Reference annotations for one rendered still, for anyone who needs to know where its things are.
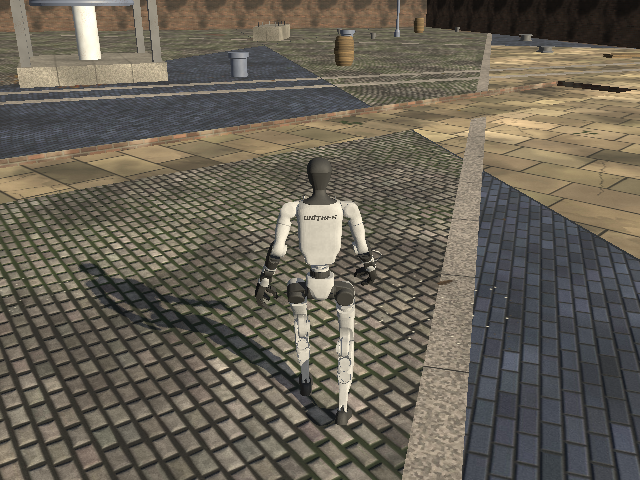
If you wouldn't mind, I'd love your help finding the robot left upper arm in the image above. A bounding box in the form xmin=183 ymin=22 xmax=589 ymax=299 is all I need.
xmin=271 ymin=201 xmax=299 ymax=257

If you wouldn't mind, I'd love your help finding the robot right forearm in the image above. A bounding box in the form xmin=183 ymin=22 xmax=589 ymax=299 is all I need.
xmin=358 ymin=239 xmax=376 ymax=272

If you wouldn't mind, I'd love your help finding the right robot thigh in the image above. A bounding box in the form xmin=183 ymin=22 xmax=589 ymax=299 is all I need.
xmin=334 ymin=281 xmax=355 ymax=358

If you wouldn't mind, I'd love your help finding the robot right shin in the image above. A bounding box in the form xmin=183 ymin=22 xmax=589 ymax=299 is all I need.
xmin=337 ymin=340 xmax=354 ymax=413

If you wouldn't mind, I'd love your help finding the robot left hand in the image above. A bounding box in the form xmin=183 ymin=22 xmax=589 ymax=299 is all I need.
xmin=255 ymin=283 xmax=278 ymax=309

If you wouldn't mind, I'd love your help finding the robot right hand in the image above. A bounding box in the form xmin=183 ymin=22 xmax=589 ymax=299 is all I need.
xmin=354 ymin=267 xmax=377 ymax=286

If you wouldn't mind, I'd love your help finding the robot left forearm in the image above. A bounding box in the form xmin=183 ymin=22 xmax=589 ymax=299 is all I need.
xmin=258 ymin=241 xmax=280 ymax=287

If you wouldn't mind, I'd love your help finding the robot right upper arm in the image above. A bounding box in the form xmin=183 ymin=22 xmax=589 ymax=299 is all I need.
xmin=340 ymin=201 xmax=369 ymax=254

